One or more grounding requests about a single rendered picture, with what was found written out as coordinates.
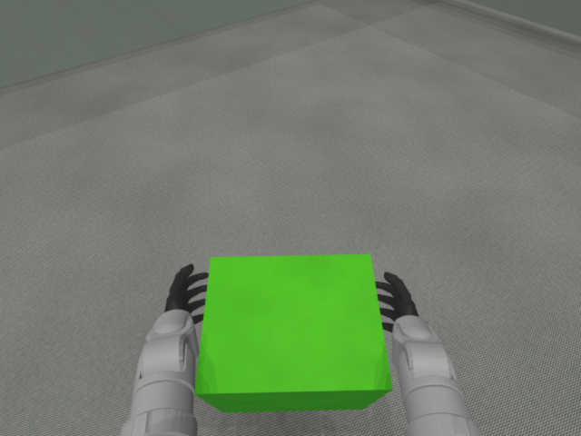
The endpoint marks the robot left forearm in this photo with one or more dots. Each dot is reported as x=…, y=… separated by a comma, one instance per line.
x=164, y=385

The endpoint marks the left robot hand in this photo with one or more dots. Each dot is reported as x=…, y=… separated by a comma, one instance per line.
x=179, y=296

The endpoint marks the carton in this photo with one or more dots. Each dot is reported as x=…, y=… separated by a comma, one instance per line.
x=292, y=333

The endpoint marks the robot right forearm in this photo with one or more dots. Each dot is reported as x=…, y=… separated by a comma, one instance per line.
x=429, y=385

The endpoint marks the right robot hand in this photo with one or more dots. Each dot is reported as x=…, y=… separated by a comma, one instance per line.
x=401, y=301

